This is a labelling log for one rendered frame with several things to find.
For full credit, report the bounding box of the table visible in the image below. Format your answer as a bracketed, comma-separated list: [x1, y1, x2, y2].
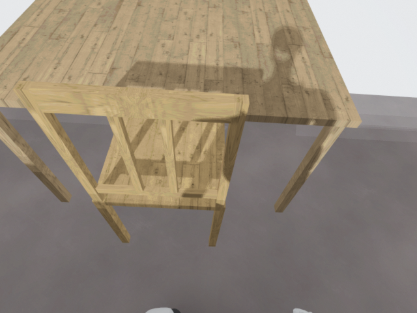
[0, 0, 362, 213]

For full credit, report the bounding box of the chair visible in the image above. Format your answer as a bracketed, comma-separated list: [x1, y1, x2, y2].
[13, 81, 250, 246]

